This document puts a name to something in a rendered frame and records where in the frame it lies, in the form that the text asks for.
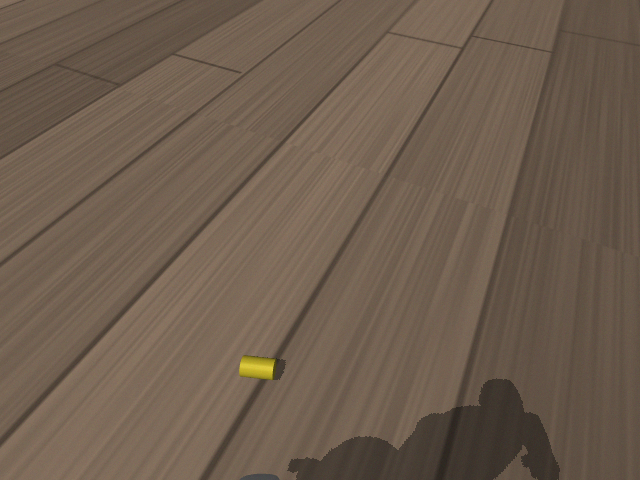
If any can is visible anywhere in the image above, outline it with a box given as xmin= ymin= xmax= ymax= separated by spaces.
xmin=239 ymin=355 xmax=277 ymax=380

